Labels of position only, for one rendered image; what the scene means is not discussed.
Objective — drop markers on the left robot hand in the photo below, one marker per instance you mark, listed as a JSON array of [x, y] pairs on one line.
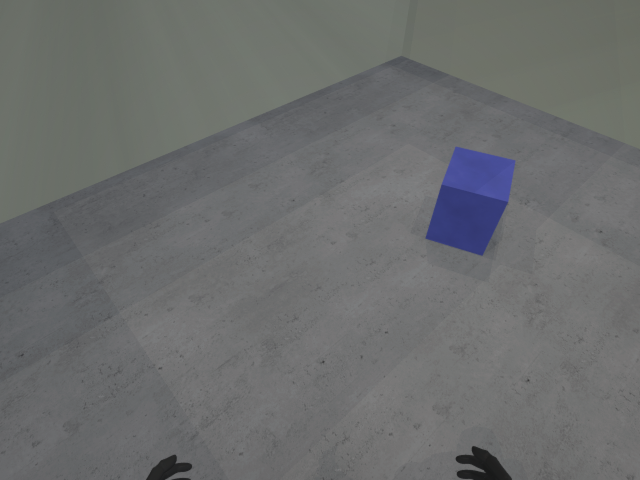
[[167, 467]]

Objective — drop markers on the carton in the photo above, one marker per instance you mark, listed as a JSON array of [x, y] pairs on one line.
[[472, 198]]

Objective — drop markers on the right robot hand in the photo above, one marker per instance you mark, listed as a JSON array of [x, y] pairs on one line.
[[485, 461]]

